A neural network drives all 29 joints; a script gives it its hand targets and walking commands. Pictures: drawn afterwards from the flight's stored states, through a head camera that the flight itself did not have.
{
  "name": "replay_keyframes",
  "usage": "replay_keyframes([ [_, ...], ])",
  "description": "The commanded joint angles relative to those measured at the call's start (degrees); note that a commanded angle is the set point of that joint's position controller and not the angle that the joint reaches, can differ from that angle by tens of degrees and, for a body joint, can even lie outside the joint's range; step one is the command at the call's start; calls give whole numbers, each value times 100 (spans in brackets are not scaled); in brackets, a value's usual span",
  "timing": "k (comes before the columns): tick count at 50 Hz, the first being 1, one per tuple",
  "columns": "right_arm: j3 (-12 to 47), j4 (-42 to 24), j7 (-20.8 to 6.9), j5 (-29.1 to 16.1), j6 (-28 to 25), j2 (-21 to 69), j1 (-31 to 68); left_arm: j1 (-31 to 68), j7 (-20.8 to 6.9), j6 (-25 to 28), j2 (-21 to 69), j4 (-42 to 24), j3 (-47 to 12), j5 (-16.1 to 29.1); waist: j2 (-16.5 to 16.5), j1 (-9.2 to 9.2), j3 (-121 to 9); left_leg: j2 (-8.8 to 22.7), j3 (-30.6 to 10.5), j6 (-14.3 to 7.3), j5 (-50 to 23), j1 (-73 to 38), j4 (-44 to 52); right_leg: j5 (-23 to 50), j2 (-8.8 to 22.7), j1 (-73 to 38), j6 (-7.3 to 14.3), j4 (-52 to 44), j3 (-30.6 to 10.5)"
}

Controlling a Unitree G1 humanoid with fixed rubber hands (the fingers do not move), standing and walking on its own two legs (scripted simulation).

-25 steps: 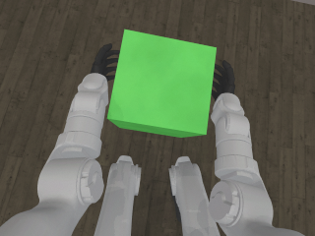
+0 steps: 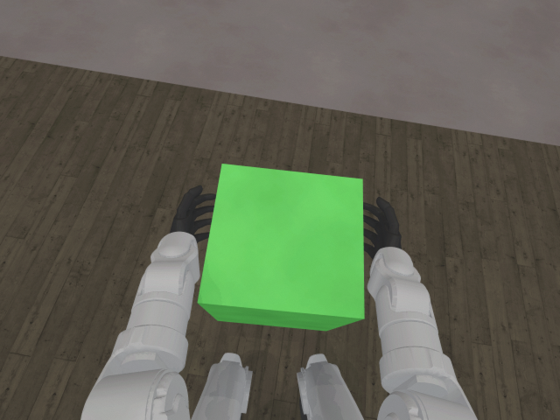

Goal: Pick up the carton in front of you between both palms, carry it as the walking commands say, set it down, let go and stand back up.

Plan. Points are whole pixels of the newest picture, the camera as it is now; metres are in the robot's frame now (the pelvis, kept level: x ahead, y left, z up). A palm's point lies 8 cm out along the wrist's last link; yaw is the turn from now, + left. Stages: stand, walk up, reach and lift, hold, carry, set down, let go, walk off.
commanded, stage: reach and lift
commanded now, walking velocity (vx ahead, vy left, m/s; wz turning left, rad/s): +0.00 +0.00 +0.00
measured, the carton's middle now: (281, 258) +0.39 +0.00 -0.12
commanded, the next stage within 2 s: hold in 1.66 s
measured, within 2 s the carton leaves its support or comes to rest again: neither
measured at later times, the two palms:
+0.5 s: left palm (151, 220) +0.35 +0.14 +0.11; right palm (434, 223) +0.35 -0.16 +0.11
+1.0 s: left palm (128, 215) +0.33 +0.14 +0.16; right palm (465, 213) +0.34 -0.15 +0.17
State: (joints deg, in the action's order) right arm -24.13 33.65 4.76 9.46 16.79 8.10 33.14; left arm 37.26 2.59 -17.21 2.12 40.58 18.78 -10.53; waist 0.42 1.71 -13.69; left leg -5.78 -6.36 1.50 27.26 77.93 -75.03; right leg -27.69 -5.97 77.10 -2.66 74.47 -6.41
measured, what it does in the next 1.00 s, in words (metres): rises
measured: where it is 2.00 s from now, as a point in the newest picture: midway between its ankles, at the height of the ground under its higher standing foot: outside the picture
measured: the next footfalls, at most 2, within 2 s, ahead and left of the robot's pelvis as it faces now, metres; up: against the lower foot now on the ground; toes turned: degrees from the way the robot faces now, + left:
none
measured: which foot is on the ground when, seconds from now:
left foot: down 0.00-1.00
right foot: down 0.00-1.00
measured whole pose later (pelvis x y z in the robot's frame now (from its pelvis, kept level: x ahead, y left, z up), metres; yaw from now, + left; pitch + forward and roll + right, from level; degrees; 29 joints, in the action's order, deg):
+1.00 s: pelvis +0.03 -0.01 +0.14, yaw +0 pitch -3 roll +0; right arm -18.5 24.2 0.0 17.7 34.4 10.0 19.9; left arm 18.8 0.9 -35.4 9.3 24.1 17.6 -17.6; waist 0.3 0.3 -1.4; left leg -2.9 -8.0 0.7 12.8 11.3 -27.5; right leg -13.2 -3.1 11.0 -0.5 27.7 -8.0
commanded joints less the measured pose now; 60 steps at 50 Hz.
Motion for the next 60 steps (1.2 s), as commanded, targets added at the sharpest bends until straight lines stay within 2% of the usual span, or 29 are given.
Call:
replay_keyframes([
  [1,3424,413,-1421,-607,11,5776,3001,2785,-1329,161,6218,-44,-2978,734,-237,-15,-3483,-275,404,-82,-1398,-2990,1381,1298,-317,-2300,106,-1281,533],
  [16,3897,90,-1519,-512,115,5753,1356,1241,-1327,53,6239,-709,-3463,716,-152,-76,-2318,-64,101,-108,-2560,-5160,3272,2488,-87,-4717,187,-3198,173],
  [28,4313,-674,-1704,-731,1064,5839,415,426,-1497,-918,6188,-1696,-3907,933,-25,-136,-1043,38,94,-85,-3029,-6732,4755,3233,93,-6632,142,-4689,74],
  [32,4245,-859,-1757,-724,1452,5746,336,341,-1538,-1326,6114,-1937,-3816,939,-15,-152,-383,45,128,-97,-2712,-6967,5144,2941,133,-6890,146,-5076,87],
  [39,3640,-584,-1875,-470,1714,5690,825,868,-1680,-1592,6077,-1663,-3247,729,28,-128,372,105,191,-153,-1663,-6830,5307,1808,155,-6726,213,-5274,155],
  [47,3693,-582,-1962,-523,1694,5882,1524,1587,-1745,-1574,6282,-1707,-3300,769,-42,-149,-78,108,229,-156,-1547,-6954,5226,1674,159,-6858,233,-5186,188],
  [53,3635,-559,-1978,-468,1737,5797,1556,1559,-1731,-1639,6300,-1646,-3256,731,-84,-148,-103,120,231,-129,-1619,-7076,5303,1692,145,-6885,244,-5234,210],
  [60,3679,-739,-1975,-478,1809,5718,1344,1355,-1701,-1724,6248,-1846,-3334,773,-57,-130,-148,116,220,-87,-2058,-7289,5400,2121,111,-7060,226,-5308,230],
])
